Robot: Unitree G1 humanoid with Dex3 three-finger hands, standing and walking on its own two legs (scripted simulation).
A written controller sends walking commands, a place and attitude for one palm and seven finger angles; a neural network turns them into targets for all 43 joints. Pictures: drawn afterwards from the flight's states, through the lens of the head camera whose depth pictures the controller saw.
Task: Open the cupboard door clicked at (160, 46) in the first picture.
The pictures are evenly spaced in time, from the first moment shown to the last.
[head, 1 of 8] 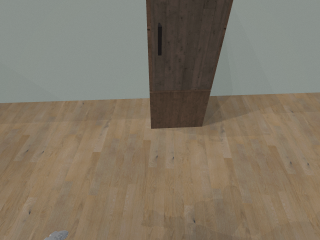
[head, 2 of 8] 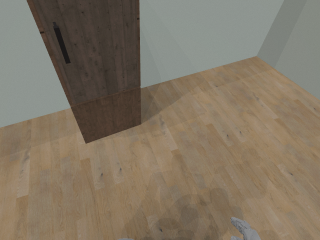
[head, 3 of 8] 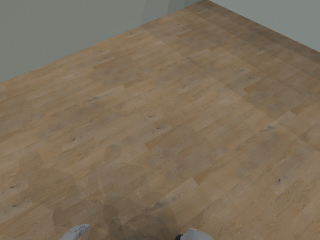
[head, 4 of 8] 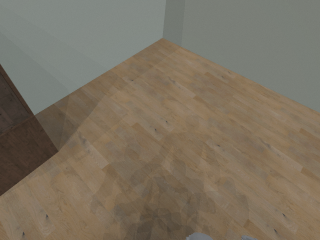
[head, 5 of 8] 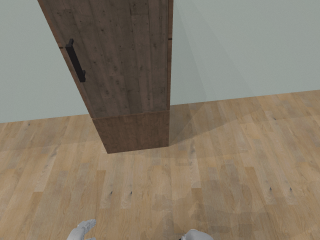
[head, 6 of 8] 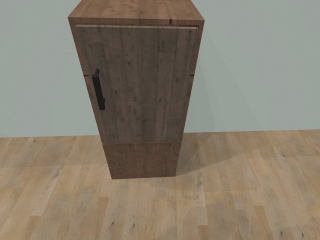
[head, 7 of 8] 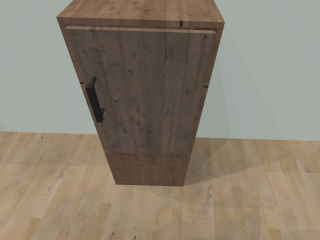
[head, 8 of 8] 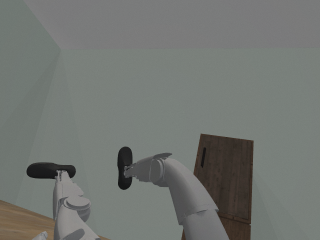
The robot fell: yes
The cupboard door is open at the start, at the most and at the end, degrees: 0 0 0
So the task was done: no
